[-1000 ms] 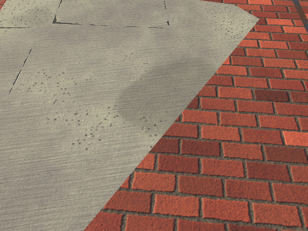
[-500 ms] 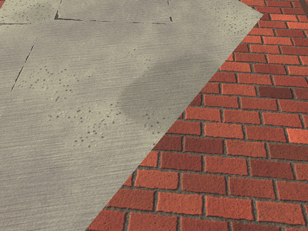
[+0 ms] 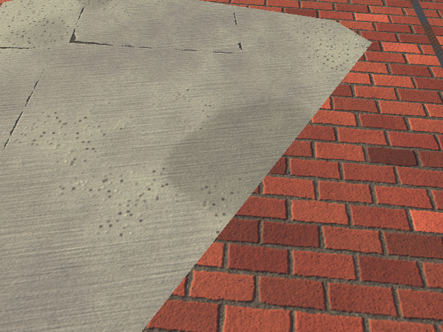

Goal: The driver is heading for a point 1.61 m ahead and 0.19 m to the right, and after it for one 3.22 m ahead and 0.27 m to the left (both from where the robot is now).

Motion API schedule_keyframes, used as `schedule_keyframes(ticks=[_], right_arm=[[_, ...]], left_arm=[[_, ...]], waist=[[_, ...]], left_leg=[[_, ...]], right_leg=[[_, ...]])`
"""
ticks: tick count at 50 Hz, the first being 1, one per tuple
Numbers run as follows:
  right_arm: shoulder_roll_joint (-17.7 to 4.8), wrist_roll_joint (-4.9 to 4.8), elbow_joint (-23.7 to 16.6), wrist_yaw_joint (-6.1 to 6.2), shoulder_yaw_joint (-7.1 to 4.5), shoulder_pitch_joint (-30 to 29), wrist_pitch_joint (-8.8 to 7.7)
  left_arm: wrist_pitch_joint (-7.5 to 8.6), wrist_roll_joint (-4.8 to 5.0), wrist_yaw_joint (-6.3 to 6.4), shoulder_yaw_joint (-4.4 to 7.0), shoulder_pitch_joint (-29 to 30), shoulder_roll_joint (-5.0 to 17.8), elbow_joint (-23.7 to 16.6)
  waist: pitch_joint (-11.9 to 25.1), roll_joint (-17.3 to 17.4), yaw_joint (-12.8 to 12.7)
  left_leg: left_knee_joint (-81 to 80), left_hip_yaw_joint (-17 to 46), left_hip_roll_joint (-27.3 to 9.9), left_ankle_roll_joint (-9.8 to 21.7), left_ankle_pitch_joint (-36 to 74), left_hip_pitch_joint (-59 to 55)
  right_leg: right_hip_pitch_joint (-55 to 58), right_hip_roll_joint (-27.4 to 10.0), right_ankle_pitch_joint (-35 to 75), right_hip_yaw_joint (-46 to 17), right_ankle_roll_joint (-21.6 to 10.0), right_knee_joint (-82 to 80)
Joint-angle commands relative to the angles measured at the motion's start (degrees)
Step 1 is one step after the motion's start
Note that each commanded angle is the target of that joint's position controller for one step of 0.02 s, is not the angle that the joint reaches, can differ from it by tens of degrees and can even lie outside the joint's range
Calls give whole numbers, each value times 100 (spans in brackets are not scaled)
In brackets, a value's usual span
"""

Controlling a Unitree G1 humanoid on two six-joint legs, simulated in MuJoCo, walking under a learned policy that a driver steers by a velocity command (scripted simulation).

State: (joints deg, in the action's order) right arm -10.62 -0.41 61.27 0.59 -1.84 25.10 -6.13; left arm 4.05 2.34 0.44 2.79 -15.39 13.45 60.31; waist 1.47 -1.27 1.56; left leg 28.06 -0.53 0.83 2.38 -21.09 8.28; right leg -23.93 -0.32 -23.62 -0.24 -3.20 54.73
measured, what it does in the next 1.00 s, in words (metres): walks ahead: right foot, then left foot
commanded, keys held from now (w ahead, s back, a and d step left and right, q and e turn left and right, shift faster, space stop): w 1.00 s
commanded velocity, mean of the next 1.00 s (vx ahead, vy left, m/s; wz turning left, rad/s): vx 0.47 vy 0.00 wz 0.00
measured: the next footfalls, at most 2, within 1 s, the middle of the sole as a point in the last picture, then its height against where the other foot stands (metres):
right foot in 0.32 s outside the picture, level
left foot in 0.86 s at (187, 294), level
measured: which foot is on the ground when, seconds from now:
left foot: down 0.00-0.32, up 0.34-0.84, down 0.86-1.00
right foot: up 0.00-0.30, down 0.32-0.86, up 0.88-1.00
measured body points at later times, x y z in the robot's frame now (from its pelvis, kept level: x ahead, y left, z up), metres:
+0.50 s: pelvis +0.26 -0.06 +0.01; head +0.28 -0.06 +0.45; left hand +0.33 +0.20 -0.13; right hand +0.33 -0.33 -0.13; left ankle +0.22 +0.09 -0.64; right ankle +0.30 -0.14 -0.74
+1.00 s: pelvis +0.56 +0.01 +0.00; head +0.59 +0.02 +0.45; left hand +0.60 +0.28 -0.14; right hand +0.67 -0.25 -0.12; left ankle +0.61 +0.10 -0.74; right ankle +0.47 -0.13 -0.64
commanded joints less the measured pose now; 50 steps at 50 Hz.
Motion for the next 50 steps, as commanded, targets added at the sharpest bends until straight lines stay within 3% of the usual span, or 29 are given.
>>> schedule_keyframes(ticks=[1, 3, 4, 7, 9, 11, 13, 15, 16, 17, 18, 19, 20, 21, 23, 26, 29, 33, 37, 40, 41, 42, 43, 44, 45, 46, 47, 48, 50], right_arm=[[-719, -21, -61, -69, -95, 690, -53], [-472, 24, -98, -50, -9, 693, 49], [-480, 48, -119, -22, 0, 725, 92], [-793, 60, -236, 72, -39, 704, 130], [-1008, 1, -209, 93, -102, 817, 99], [-1045, -67, -184, 92, -145, 776, 87], [-1122, -55, -213, 83, -192, 632, 123], [-1108, 16, -301, 75, -193, 478, 207], [-972, 107, -472, 54, -123, 413, 212], [60, 53, -518, -30, 134, 1202, 85], [-439, -115, -492, -51, 17, 756, -86], [-829, -272, -738, -53, -98, 76, -178], [-909, -252, -822, -4, -112, -287, -211], [-901, -160, -826, 45, -176, -418, -176], [-640, -108, -793, 68, -198, -156, -7], [-615, -64, -984, 84, -232, -534, 122], [-670, 13, -1273, 49, -243, -1358, 103], [-550, -28, -1513, -66, -158, -2299, 43], [-625, -84, -1775, -210, -120, -2916, 13], [-847, -94, -1846, -288, -181, -2746, -28], [-1007, -88, -1750, -285, -261, -2308, -41], [-1269, -84, -1454, -254, -411, -1331, -40], [-1730, -13, -1222, -195, -544, -197, -26], [-2164, 25, -1057, -231, -625, 169, 0], [-1538, -1, -1097, -235, -461, 136, -5], [-1287, -12, -1193, -209, -376, -414, -24], [-1149, 14, -1306, -201, -321, -907, -29], [-990, 57, -1340, -219, -278, -1208, -37], [-816, 106, -1280, -254, -230, -1304, -67]], left_arm=[[321, -47, -102, 71, 912, 455, -625], [323, -87, -162, 65, 1139, 355, -706], [305, -95, -190, 26, 1305, 236, -767], [261, -92, -251, -118, 2112, -6, -1114], [230, -53, -284, -131, 2349, 126, -1266], [216, -27, -309, -100, 2407, 339, -1380], [234, -47, -317, 14, 2047, 622, -1370], [202, -18, -258, 258, 493, 1020, -932], [161, -67, -192, 375, -565, 1401, -714], [135, -168, -230, 433, -1068, 1812, -558], [147, -149, -243, 280, -829, 1264, -550], [183, -131, -229, 195, -197, 981, -650], [223, -154, -238, 133, 344, 807, -791], [255, -224, -270, 89, 629, 648, -824], [285, -283, -294, 32, 712, 445, -730], [313, -246, -210, 50, 437, 628, -566], [270, -242, -86, 84, 102, 801, -492], [223, -167, -22, 99, -349, 937, -422], [116, -111, -7, 130, -830, 990, -239], [13, -116, 9, 189, -795, 1104, -231], [-21, -127, 9, 197, -669, 1140, -269], [-56, -163, 7, 149, -605, 1018, -311], [-52, -269, 8, 42, -668, 793, -468], [91, -237, -69, -201, -1442, -74, -493], [245, -74, -93, -64, -1087, 568, -430], [335, 54, -103, 37, -452, 939, -638], [361, 35, -62, 39, -118, 926, -710], [330, -67, -24, 77, 37, 875, -723], [171, -113, -18, 88, -182, 630, -681]], waist=[[-867, 595, 145], [-791, 667, 146], [-794, 696, 178], [-952, 699, 306], [-1007, 849, 293], [-1055, 889, 163], [-708, 973, -165], [321, 998, -945], [1074, 473, -1316], [2227, -1403, -813], [1895, -1122, -954], [826, -864, -795], [420, -203, -586], [149, 17, -378], [33, -228, -37], [-357, -223, 46], [-525, -84, -124], [-584, -74, -429], [-715, -82, -604], [-530, -242, -365], [-240, -327, -84], [343, -282, 373], [1262, 274, 724], [2080, 1893, 293], [2048, 1371, 503], [1119, 1099, 435], [682, 578, 263], [326, 362, 94], [182, 508, -204]], left_leg=[[-1831, 2463, -1845, 967, 566, -1808], [-1951, 1605, -1499, 765, 1614, -1560], [-1985, 1305, -1363, 735, 1892, -1395], [-2209, 737, -1088, 701, 1971, -463], [-2370, 710, -1227, 742, 1923, -287], [-2276, 661, -1418, 679, 2289, -613], [-1627, 499, -1523, 527, 4064, -1049], [250, 152, -1218, 270, 5687, -761], [2037, 36, -942, 95, 4139, 582], [4252, 213, 207, -246, -352, 2487], [5087, 926, 79, -96, -918, 3113], [5255, 736, -235, 36, -520, 3586], [5017, 617, -561, 91, 54, 3293], [4707, 533, -750, 94, 375, 2963], [4280, 566, -957, 116, 597, 2374], [3614, 437, -1062, -7, 886, 2670], [2502, 371, -1080, -159, 1854, 3218], [997, 38, -750, -188, 2802, 2808], [362, 78, -631, -87, 2531, 2992], [111, -16, -452, 138, 1837, 2544], [43, -183, -259, 251, 1687, 1865], [27, -295, -103, 428, 1726, 577], [214, 831, -1098, 810, 1783, -1291], [-543, 3758, -2406, 1797, 614, -3265], [-1062, 4304, -2336, 1662, 41, -3215], [-1110, 3352, -2133, 1348, 391, -2460], [-1231, 2614, -1925, 1210, 1094, -1589], [-1400, 2075, -1706, 1130, 1660, -836], [-1736, 1535, -1454, 1073, 1990, -183]], right_leg=[[-3287, -476, 578, -210, -156, 983], [-2874, -563, 1048, -3, -51, 439], [-2677, -514, 1273, 128, 25, 82], [-1595, -218, 2058, 445, 177, -1389], [-1042, -118, 2263, 487, 156, -1859], [-895, -123, 2293, 367, 17, -2204], [-300, 47, 2130, 415, -184, -2339], [1727, 295, 2002, 542, -472, -2300], [3518, -738, 1537, -669, -804, -2228], [5204, -2281, -74, -3760, -1800, -3187], [4807, -2158, -504, -4510, -1628, -4007], [3911, -1990, -49, -3538, -1330, -4034], [2920, -1800, 793, -2722, -1181, -4123], [2121, -1573, 1426, -2101, -1083, -4239], [1375, -1253, 1600, -1449, -1029, -4556], [967, -1207, 1750, -1028, -1137, -4927], [1203, -1169, 2003, -791, -1091, -5017], [1384, -972, 2218, -324, -864, -4982], [2287, -1301, 2245, -375, -807, -4627], [2802, -1508, 3195, -412, -661, -4081], [2814, -1408, 4216, -289, -567, -3529], [2523, -1104, 4863, -52, -414, -2406], [1320, -754, 3585, 225, -206, -555], [-1018, 390, -288, 116, 161, 1482], [-1685, 176, -853, -703, 63, 2178], [-2075, -135, -401, -603, -45, 2266], [-1871, -446, 144, -453, -52, 2030], [-1611, -628, 474, -401, -24, 1638], [-1039, -813, 787, -427, -1, 1199]])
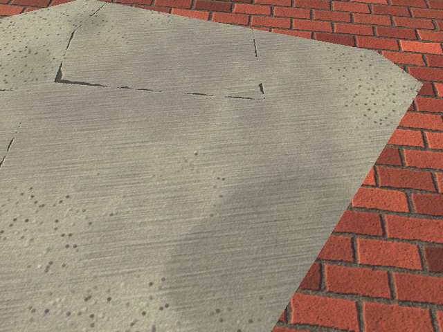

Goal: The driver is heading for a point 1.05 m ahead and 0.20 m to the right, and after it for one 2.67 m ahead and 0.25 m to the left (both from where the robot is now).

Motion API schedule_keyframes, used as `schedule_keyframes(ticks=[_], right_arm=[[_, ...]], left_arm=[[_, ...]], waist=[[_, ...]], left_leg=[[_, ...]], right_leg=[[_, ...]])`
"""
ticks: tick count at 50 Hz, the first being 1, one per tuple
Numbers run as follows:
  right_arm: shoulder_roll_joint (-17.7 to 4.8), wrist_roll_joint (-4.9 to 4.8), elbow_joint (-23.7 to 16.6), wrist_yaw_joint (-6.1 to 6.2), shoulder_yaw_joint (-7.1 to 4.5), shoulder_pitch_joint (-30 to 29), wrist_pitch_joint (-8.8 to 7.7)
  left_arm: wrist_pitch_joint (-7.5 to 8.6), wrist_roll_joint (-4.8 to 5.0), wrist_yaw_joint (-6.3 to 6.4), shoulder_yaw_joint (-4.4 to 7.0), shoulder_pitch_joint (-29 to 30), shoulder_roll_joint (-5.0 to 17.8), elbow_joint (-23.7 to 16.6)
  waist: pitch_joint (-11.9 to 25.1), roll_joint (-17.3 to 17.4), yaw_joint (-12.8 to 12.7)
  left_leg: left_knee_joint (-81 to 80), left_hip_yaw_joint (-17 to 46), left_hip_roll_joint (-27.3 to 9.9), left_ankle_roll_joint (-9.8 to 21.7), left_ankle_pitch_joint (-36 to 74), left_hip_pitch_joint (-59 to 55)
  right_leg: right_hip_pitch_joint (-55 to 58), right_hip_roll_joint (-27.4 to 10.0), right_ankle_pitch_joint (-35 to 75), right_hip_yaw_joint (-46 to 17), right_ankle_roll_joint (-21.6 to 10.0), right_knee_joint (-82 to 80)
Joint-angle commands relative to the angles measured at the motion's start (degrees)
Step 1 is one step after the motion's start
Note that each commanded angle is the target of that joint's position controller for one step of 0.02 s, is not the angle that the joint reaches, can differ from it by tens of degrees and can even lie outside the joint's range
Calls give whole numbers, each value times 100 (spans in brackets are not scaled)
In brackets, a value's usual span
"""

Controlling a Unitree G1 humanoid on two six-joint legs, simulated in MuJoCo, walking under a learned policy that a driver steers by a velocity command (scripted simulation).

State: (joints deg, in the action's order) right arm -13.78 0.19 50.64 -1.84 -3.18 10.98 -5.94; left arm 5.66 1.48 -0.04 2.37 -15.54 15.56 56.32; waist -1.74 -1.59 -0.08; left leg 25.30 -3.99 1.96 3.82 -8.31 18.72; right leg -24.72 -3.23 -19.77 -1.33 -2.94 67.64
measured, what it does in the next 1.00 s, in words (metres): walks ahead: right foot, then left foot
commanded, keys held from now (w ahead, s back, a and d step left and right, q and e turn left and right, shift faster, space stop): w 0.80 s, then w+e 0.20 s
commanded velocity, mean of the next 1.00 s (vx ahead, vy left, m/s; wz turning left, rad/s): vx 0.50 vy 0.00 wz -0.04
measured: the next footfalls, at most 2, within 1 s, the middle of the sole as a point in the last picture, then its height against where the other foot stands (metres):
right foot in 0.40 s outside the picture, level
left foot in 0.96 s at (198, 251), level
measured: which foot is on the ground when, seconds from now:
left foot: down 0.00-0.40, up 0.42-0.94, down 0.96-1.00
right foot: up 0.00-0.38, down 0.40-0.96, up 0.98-1.00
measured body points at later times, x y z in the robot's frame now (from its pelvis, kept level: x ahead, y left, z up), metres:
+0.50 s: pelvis +0.29 -0.06 -0.01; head +0.32 -0.07 +0.44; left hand +0.45 +0.20 -0.12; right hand +0.29 -0.33 -0.16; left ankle +0.13 +0.08 -0.65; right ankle +0.37 -0.15 -0.74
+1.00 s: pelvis +0.58 -0.02 -0.02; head +0.61 -0.01 +0.43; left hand +0.54 +0.25 -0.16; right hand +0.78 -0.26 -0.11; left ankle +0.69 +0.09 -0.74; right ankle +0.38 -0.14 -0.70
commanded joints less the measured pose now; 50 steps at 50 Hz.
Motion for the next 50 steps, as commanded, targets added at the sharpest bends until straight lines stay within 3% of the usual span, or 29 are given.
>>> schedule_keyframes(ticks=[1, 4, 6, 10, 15, 17, 18, 19, 20, 21, 22, 23, 24, 25, 26, 27, 29, 31, 34, 37, 41, 43, 45, 46, 47, 48, 49, 50], right_arm=[[-539, 20, -160, -9, -107, 191, -105], [-772, 5, -13, 79, -169, 452, -106], [-789, -13, 61, 142, -167, 616, -62], [-863, -66, 211, 202, -168, 959, -25], [-919, -112, 479, 237, -208, 1367, 98], [-986, -123, 500, 264, -244, 1299, 159], [-1040, -120, 477, 271, -259, 1193, 185], [-1044, -119, 447, 274, -256, 1056, 219], [-895, -84, 394, 278, -192, 1019, 242], [-540, -2, 264, 256, -66, 1382, 195], [-27, -20, 328, 203, 97, 1786, 55], [-648, -193, 267, 175, -58, 1267, -60], [-857, -288, 88, 173, -108, 763, -129], [-852, -235, 48, 215, -122, 499, -142], [-792, -161, 45, 248, -163, 453, -97], [-669, -140, 71, 253, -169, 594, -18], [-443, -133, 97, 267, -151, 708, 108], [-468, -86, -33, 286, -166, 372, 161], [-430, -42, -221, 261, -160, -215, 144], [-310, -73, -375, 194, -97, -824, 103], [-319, -123, -620, 75, -41, -1537, 63], [-391, -133, -756, 4, -47, -1705, 8], [-580, -138, -731, -27, -105, -1426, -49], [-727, -130, -632, -14, -177, -1002, -76], [-987, -112, -364, 31, -318, -101, -89], [-1403, -1, -167, 99, -439, 995, -95], [-1811, 24, -10, 89, -527, 1387, -44], [-1199, -1, -60, 96, -366, 1373, -30]], left_arm=[[-55, -34, 37, 121, -215, 305, -270], [-137, -96, 54, 137, 273, 286, -458], [-125, -127, 33, 142, 689, 265, -595], [-69, -90, -41, 86, 1513, 158, -811], [-4, -35, -186, 60, 2173, 233, -1105], [35, -27, -242, 96, 2070, 352, -1137], [49, -28, -249, 149, 1807, 463, -1085], [54, -39, -237, 245, 1225, 617, -922], [47, -56, -196, 397, 198, 906, -599], [30, -158, -146, 529, -754, 1402, -418], [-2, -112, -172, 508, -1022, 1435, -323], [10, -55, -167, 368, -818, 978, -345], [22, -46, -149, 309, -265, 795, -469], [33, -104, -152, 260, 181, 649, -566], [51, -170, -169, 214, 436, 485, -600], [67, -218, -185, 180, 520, 370, -576], [92, -181, -179, 190, 427, 410, -483], [105, -173, -110, 232, 237, 592, -392], [57, -150, -11, 241, -39, 665, -292], [28, -105, 26, 232, -304, 697, -206], [-58, -52, 36, 247, -800, 725, 13], [-130, -28, 61, 274, -898, 765, 77], [-184, -13, 87, 324, -776, 877, 47], [-205, -10, 89, 339, -617, 929, -4], [-218, -34, 81, 294, -517, 812, -57], [-211, -122, 73, 191, -483, 551, -224], [-105, -71, 36, -29, -1312, -277, -253], [-18, 62, 26, 111, -1059, 341, -170]], waist=[[434, 521, -92], [127, 404, -72], [22, 415, 20], [-157, 460, 276], [-359, 490, 413], [-250, 568, 266], [-68, 664, 96], [289, 709, -243], [918, 602, -666], [1819, -237, -734], [2461, -1403, -557], [1973, -949, -682], [1184, -690, -565], [781, -217, -388], [502, -136, -187], [462, -247, -11], [333, -283, 109], [135, -180, 88], [8, -112, -49], [-110, -143, -246], [-330, -113, -493], [-380, -150, -438], [-213, -279, -196], [37, -347, 78], [609, -272, 503], [1535, 188, 883], [2434, 1801, 523], [2446, 1448, 701]], left_leg=[[-1577, 1702, -1528, 975, 870, -1081], [-1828, 1345, -1511, 1033, 1162, -1011], [-1897, 1108, -1412, 943, 1173, -1092], [-1970, 691, -1213, 748, 967, -1140], [-1595, 754, -1614, 701, 1147, -2129], [-1286, 774, -1740, 609, 1693, -2427], [-978, 729, -1719, 544, 2481, -2465], [-307, 570, -1559, 440, 3436, -2376], [874, 344, -1235, 266, 3523, -1828], [2966, 70, -677, -52, 1731, 48], [4456, 594, 192, -258, -2403, 1682], [5073, 1145, -126, -128, -2451, 2337], [5034, 947, -438, -41, -1898, 2609], [4758, 817, -719, -34, -1339, 2370], [4443, 806, -905, -48, -1017, 2043], [4259, 845, -1026, -51, -827, 1679], [3909, 783, -1100, -118, -685, 1514], [3420, 738, -1143, -244, -238, 1844], [2403, 673, -1105, -359, 710, 2166], [1373, 458, -899, -352, 1442, 1909], [689, 403, -734, -301, 1350, 1997], [434, 490, -674, -218, 981, 2027], [251, 471, -539, -123, 605, 1469], [156, 341, -376, -43, 485, 765], [141, 267, -301, 111, 570, -543], [419, 1187, -1228, 458, 625, -2401], [-144, 3759, -2676, 1303, -363, -4418], [-638, 4309, -2616, 1215, -1042, -4217]], right_leg=[[-915, -544, 447, -273, 7, -264], [-1408, -596, 1069, -213, 158, -1040], [-1586, -563, 1726, -167, 223, -1737], [-1250, -298, 2676, 105, 223, -3053], [-1499, -182, 2254, 83, 47, -3697], [-1231, -89, 1816, 141, -93, -3847], [-753, 58, 1615, 267, -174, -3880], [112, 267, 1595, 459, -293, -3973], [1584, 240, 1730, 396, -484, -3871], [3792, -1101, 1514, -1399, -1101, -3754], [4950, -1955, 476, -3789, -1683, -4662], [4642, -1756, -78, -3678, -1423, -4959], [3795, -1616, 234, -2857, -1200, -5092], [2916, -1433, 758, -2268, -1098, -5263], [2216, -1240, 1212, -1811, -1036, -5446], [1818, -1098, 1363, -1528, -998, -5621], [1460, -988, 1573, -1146, -1059, -5903], [1419, -976, 1887, -899, -1109, -6077], [1631, -853, 2234, -543, -987, -6134], [1691, -679, 2199, -194, -829, -6169], [2331, -908, 2133, -257, -833, -5950], [2690, -1099, 2347, -447, -805, -5658], [2810, -1192, 2838, -604, -710, -5303], [2731, -1103, 3597, -569, -630, -4863], [2396, -781, 4060, -381, -475, -3908], [1248, -375, 2844, -113, -256, -2211], [-988, 588, -706, 99, 121, -167], [-1503, 382, -1356, -660, 87, 612]])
